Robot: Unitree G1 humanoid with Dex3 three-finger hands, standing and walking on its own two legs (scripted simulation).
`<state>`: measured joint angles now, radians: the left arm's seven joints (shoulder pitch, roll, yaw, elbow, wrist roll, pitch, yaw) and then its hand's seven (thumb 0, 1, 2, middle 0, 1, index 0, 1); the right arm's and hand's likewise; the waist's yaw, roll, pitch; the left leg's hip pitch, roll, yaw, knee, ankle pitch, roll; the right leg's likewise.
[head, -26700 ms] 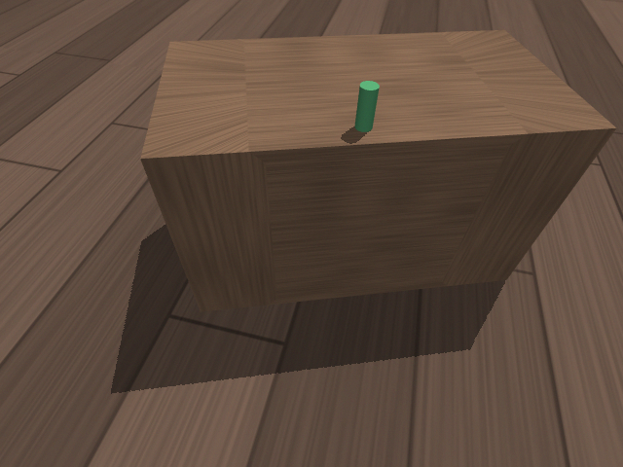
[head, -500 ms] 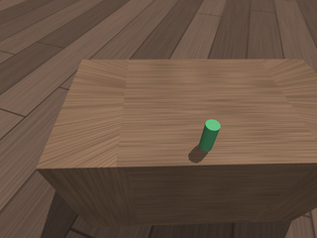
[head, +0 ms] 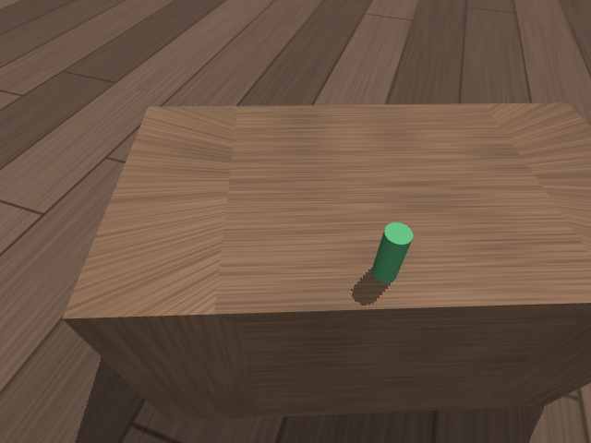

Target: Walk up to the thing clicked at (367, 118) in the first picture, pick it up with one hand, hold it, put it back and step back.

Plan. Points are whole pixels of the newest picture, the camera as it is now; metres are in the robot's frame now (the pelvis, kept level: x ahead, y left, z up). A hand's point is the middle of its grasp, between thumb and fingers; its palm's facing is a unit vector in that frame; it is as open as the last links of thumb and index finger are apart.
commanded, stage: stand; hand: right
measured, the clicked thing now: (391, 254) +0.42 -0.15 -0.03
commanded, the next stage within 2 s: none
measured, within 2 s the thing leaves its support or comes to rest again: neither
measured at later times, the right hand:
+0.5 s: hand out of the picture +0.08 -0.25 -0.16, palm faces -0.01 +0.94 -0.34, open 7.3 cm
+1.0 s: hand out of the picture +0.07 -0.25 -0.16, palm faces -0.01 +0.94 -0.34, open 7.3 cm
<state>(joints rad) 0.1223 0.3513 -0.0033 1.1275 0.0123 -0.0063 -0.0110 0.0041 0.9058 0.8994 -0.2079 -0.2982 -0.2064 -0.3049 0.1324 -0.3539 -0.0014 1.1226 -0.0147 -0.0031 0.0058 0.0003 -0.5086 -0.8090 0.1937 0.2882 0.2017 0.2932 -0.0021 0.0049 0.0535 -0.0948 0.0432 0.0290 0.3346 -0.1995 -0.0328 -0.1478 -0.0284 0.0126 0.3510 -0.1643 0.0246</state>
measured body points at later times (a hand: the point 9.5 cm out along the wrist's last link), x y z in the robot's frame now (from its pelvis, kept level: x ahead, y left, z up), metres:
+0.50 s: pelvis +0.01 +0.00 +0.00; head +0.01 +0.00 +0.45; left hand +0.08 +0.30 -0.13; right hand +0.08 -0.30 -0.13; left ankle -0.01 +0.14 -0.75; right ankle +0.02 -0.14 -0.75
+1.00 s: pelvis +0.00 +0.00 +0.00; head +0.01 +0.00 +0.45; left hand +0.08 +0.31 -0.13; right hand +0.07 -0.30 -0.13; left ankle -0.01 +0.14 -0.75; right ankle +0.02 -0.14 -0.75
